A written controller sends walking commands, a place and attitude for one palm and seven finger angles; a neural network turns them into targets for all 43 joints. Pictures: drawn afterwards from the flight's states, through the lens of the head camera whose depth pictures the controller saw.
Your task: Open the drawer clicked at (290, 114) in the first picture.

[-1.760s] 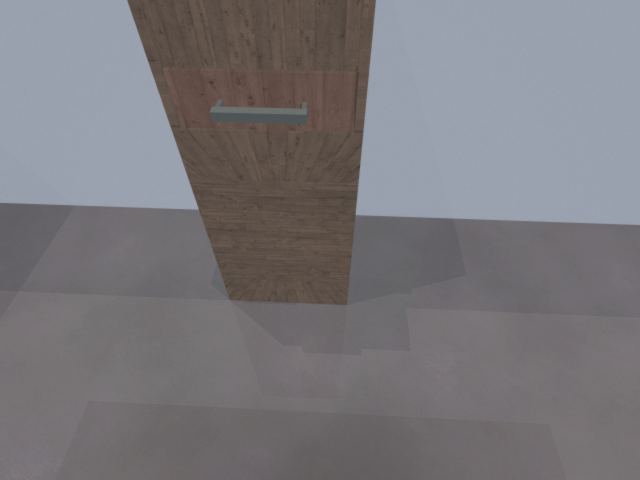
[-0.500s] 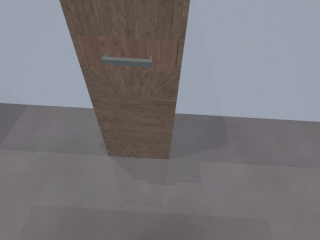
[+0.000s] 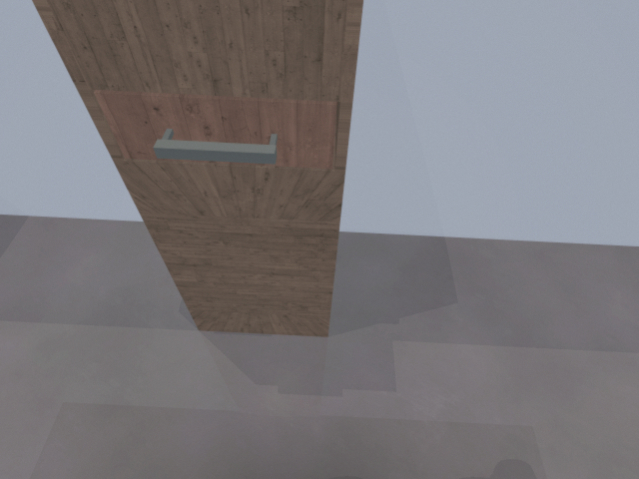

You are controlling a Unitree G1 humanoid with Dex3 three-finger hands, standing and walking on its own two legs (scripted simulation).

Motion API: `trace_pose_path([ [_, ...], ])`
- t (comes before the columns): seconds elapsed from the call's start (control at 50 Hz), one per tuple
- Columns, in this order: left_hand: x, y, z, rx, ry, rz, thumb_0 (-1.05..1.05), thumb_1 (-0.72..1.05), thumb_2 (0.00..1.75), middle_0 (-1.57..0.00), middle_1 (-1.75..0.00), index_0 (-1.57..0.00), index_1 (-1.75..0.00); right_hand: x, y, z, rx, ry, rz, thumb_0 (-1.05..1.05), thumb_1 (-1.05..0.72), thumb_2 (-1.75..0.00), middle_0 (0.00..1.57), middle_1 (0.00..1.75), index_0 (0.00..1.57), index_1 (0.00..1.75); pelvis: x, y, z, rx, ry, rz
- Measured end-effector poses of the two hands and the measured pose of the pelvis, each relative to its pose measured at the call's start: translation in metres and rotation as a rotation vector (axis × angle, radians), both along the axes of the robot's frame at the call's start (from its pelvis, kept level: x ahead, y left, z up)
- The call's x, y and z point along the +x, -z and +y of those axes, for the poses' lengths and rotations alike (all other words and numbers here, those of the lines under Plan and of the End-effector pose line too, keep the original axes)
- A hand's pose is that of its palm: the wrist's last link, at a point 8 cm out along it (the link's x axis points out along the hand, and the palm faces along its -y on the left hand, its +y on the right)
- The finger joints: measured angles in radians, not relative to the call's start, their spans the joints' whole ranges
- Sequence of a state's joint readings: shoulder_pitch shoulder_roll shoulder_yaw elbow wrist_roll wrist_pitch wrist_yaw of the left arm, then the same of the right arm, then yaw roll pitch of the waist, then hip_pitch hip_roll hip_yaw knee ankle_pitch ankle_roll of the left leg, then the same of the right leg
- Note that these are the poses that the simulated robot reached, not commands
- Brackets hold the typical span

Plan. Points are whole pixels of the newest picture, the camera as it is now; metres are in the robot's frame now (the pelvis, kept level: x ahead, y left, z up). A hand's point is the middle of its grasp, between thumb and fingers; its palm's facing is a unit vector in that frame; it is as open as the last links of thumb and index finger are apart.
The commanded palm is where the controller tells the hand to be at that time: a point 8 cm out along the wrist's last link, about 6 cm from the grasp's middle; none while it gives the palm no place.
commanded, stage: come to a stop and stand still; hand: left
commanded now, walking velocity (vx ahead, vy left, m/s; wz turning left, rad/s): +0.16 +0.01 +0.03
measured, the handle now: (218, 144) +0.60 +0.21 +0.06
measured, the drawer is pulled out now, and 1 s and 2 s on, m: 0.00 0.00 0.00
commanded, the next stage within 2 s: look again from close up in 1.16 s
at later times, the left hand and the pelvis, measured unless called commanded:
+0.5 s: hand out of the picture +0.12 +0.18 -0.17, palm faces +0.09 -0.96 -0.25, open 7.3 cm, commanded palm none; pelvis +0.08 -0.02 +0.01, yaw +3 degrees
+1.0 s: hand out of the picture +0.11 +0.13 -0.15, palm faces +0.04 -0.97 -0.25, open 7.2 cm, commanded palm none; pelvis +0.06 -0.05 +0.01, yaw +2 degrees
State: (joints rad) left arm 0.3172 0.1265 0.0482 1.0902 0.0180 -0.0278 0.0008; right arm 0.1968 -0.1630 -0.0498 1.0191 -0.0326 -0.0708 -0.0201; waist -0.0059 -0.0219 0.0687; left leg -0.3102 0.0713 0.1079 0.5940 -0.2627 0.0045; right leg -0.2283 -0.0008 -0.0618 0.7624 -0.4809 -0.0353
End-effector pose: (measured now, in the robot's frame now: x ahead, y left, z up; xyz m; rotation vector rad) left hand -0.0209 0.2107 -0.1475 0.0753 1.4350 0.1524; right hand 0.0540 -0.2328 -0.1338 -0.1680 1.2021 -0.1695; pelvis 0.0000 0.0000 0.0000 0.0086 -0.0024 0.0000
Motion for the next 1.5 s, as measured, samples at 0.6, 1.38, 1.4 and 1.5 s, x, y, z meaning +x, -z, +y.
trace_pose_path([
  [0.6, 0.14, -0.02, 0.014, 0.121, -0.015, -0.094, 0.0, 0.91, 0.9, -0.2, -0.3, -0.2, -0.3, 0.08, -0.004, -0.02, -0.014, -0.047, 0.121, 0.0, -0.91, -0.9, 0.2, 0.3, 0.2, 0.3, 0.073, -0.013, -0.023, -0.007, -0.058, 0.007],
  [1.38, 0.064, -0.019, -0.044, 0.07, 0.033, -0.022, 0.0, 0.91, 0.9, -0.2, -0.3, -0.2, -0.3, -0.016, 0.005, -0.041, 0.061, 0.015, 0.239, 0.0, -0.91, -0.9, 0.2, 0.3, 0.2, 0.3, 0.063, -0.012, -0.056, 0.003, -0.032, -0.012],
  [1.4, 0.063, -0.019, -0.045, 0.066, 0.031, -0.018, 0.0, 0.91, 0.9, -0.2, -0.3, -0.2, -0.3, -0.014, 0.004, -0.04, 0.062, 0.014, 0.238, 0.0, -0.91, -0.9, 0.2, 0.3, 0.2, 0.3, 0.063, -0.012, -0.055, 0.003, -0.032, -0.012],
  [1.5, 0.065, -0.016, -0.049, 0.052, 0.026, -0.015, 0.0, 0.91, 0.9, -0.2, -0.3, -0.2, -0.3, -0.001, 0.004, -0.036, 0.064, 0.01, 0.214, 0.0, -0.91, -0.9, 0.2, 0.3, 0.2, 0.3, 0.066, -0.012, -0.054, 0.002, -0.03, -0.01],
])
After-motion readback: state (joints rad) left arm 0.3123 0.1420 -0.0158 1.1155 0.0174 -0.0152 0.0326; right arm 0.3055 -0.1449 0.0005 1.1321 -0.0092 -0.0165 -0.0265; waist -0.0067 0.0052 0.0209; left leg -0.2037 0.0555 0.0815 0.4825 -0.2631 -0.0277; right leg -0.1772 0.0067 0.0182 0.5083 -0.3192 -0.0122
